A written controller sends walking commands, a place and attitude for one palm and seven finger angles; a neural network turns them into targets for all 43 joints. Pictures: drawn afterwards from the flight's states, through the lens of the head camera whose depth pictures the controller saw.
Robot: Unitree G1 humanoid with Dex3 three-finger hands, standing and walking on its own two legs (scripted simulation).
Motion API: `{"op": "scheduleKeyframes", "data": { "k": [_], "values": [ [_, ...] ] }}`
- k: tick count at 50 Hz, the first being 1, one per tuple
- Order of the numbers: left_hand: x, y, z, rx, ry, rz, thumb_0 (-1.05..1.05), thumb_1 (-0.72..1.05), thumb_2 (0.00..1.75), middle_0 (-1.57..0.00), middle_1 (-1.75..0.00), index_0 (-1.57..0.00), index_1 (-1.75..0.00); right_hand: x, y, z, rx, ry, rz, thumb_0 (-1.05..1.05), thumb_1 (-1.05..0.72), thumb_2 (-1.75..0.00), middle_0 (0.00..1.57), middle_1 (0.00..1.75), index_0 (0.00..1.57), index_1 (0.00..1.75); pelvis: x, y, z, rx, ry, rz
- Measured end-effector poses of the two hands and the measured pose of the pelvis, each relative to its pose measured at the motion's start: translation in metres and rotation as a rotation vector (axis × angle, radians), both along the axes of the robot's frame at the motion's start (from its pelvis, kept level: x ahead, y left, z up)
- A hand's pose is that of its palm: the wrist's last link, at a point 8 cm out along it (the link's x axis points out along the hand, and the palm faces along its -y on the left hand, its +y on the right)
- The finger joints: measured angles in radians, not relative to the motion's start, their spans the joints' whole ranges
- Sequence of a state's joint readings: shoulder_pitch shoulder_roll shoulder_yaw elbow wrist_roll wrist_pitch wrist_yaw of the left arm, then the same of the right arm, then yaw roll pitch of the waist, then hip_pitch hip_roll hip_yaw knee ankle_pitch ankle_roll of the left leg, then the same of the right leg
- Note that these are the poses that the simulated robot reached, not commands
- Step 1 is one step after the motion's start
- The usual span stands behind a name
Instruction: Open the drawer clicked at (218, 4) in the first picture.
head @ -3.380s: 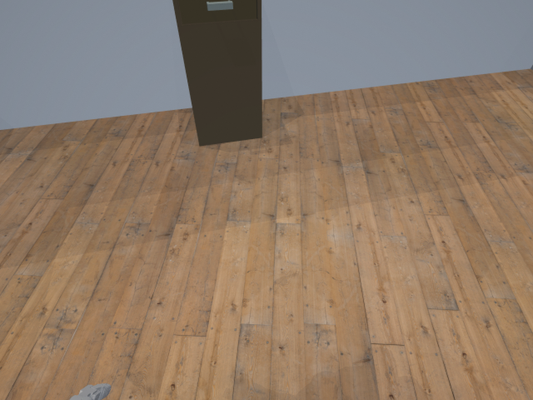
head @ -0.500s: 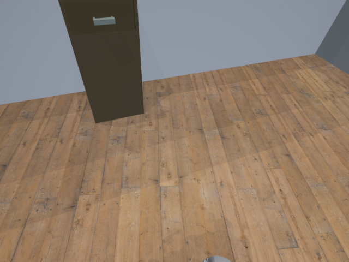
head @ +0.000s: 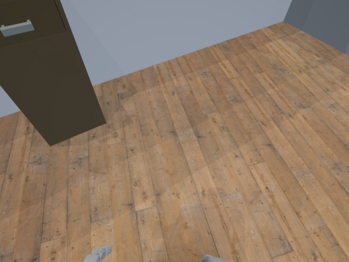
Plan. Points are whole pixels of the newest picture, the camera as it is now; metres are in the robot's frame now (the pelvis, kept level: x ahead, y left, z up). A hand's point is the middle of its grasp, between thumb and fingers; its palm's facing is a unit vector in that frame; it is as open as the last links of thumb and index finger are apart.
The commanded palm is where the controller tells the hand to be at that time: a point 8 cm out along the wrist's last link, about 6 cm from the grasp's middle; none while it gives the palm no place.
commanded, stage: walk to a spot facing it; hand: left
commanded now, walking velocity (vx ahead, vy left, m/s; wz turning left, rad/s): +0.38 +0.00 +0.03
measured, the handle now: (17, 26) +0.97 +0.65 +0.03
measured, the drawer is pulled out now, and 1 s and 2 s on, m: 0.00 0.00 0.00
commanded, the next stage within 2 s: turn to face it in 0.58 s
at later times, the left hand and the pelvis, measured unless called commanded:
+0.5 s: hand (92, 253) +0.17 +0.22 -0.18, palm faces +0.12 -0.98 -0.16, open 7.3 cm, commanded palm none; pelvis +0.23 +0.05 +0.00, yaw +2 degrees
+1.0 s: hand (119, 149) +0.47 +0.19 -0.14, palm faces +0.15 -0.96 -0.23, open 7.2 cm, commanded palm none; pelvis +0.39 +0.00 +0.01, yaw +7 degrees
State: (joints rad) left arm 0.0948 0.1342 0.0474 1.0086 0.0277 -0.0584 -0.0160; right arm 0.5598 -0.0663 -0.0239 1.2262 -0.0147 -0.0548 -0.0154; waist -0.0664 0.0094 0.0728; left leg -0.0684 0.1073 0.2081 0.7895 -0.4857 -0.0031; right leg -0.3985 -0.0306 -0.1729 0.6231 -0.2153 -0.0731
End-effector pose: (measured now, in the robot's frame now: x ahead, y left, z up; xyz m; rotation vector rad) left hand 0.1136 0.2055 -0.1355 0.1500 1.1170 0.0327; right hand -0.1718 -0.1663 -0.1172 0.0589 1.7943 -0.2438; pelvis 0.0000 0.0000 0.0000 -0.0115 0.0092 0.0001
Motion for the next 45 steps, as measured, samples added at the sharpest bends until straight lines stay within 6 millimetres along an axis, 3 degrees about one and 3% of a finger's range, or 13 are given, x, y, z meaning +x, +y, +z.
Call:
{"op": "scheduleKeyframes", "data": {
  "k": [3,7,10,16,19,21,25,27,32,40,42,45],
  "values": [
    [0.008,-0.003,0.005,-0.001,-0.001,0.062,0.00,0.91,0.90,-0.20,-0.30,-0.20,-0.30,0.062,-0.024,-0.006,-0.024,-0.078,0.042,0.00,-0.90,-0.90,0.20,0.30,0.20,0.30,0.027,-0.007,0.006,0.002,-0.018,0.007],
    [0.018,0.021,0.020,0.078,0.008,0.129,-0.04,0.96,0.90,-0.20,-0.30,-0.21,-0.30,0.178,-0.054,-0.012,-0.078,-0.288,0.120,0.01,-0.91,-0.90,0.20,0.30,0.20,0.30,0.062,-0.008,0.015,-0.002,-0.018,0.016],
    [0.016,0.032,0.022,0.104,0.086,0.127,-0.04,0.95,0.90,-0.20,-0.30,-0.21,-0.30,0.266,-0.065,-0.008,-0.107,-0.460,0.155,0.00,-0.91,-0.90,0.20,0.29,0.20,0.30,0.088,-0.004,0.019,-0.002,-0.015,0.021],
    [0.011,0.043,0.008,0.067,0.224,0.187,-0.01,0.93,0.90,-0.20,-0.30,-0.20,-0.30,0.411,-0.056,0.004,-0.120,-0.657,0.269,0.00,-0.92,-0.90,0.19,0.29,0.20,0.30,0.146,0.013,0.014,-0.016,-0.017,0.038],
    [0.011,0.049,-0.006,0.034,0.295,0.230,0.00,0.92,0.90,-0.20,-0.30,-0.20,-0.30,0.469,-0.039,0.004,-0.126,-0.700,0.334,0.00,-0.91,-0.90,0.19,0.29,0.20,0.30,0.181,0.028,0.005,-0.018,-0.021,0.047],
    [0.015,0.054,-0.016,0.015,0.350,0.243,0.00,0.92,0.90,-0.20,-0.30,-0.20,-0.30,0.498,-0.029,0.001,-0.141,-0.731,0.356,0.00,-0.91,-0.90,0.20,0.29,0.20,0.30,0.201,0.038,-0.004,-0.011,-0.027,0.047],
    [0.052,0.064,-0.012,0.006,0.373,0.229,0.01,0.91,0.90,-0.20,-0.30,-0.20,-0.30,0.512,-0.014,0.003,-0.140,-0.706,0.331,0.00,-0.91,-0.90,0.20,0.29,0.20,0.30,0.232,0.048,0.003,0.007,-0.044,0.034],
    [0.081,0.069,-0.005,0.011,0.339,0.216,0.01,0.91,0.90,-0.20,-0.30,-0.20,-0.30,0.507,-0.009,0.003,-0.130,-0.656,0.309,0.00,-0.91,-0.90,0.20,0.29,0.20,0.30,0.246,0.050,0.010,0.011,-0.045,0.030],
    [0.162,0.073,0.011,0.028,0.237,0.184,0.01,0.91,0.90,-0.19,-0.30,-0.20,-0.30,0.490,-0.019,0.003,-0.144,-0.522,0.238,-0.01,-0.94,-0.90,0.20,0.30,0.20,0.30,0.284,0.050,0.021,0.021,-0.036,0.011],
    [0.283,0.056,0.021,0.099,0.139,0.090,0.01,0.93,0.90,-0.19,-0.30,-0.20,-0.30,0.473,-0.028,-0.017,-0.073,-0.334,0.124,0.00,-0.92,-0.90,0.20,0.30,0.20,0.30,0.348,0.022,0.015,0.045,-0.033,-0.007],
    [0.309,0.048,0.016,0.118,0.093,0.085,0.01,0.92,0.90,-0.19,-0.30,-0.20,-0.30,0.475,-0.033,-0.028,-0.043,-0.289,0.115,0.00,-0.91,-0.90,0.20,0.30,0.20,0.30,0.365,0.010,0.006,0.055,-0.031,0.009],
    [0.332,0.034,0.020,0.111,0.043,0.107,0.01,0.92,0.90,-0.19,-0.30,-0.20,-0.30,0.492,-0.040,-0.033,-0.019,-0.247,0.142,0.00,-0.91,-0.90,0.20,0.30,0.20,0.30,0.378,0.003,0.005,0.034,-0.032,0.055]
  ]
}}
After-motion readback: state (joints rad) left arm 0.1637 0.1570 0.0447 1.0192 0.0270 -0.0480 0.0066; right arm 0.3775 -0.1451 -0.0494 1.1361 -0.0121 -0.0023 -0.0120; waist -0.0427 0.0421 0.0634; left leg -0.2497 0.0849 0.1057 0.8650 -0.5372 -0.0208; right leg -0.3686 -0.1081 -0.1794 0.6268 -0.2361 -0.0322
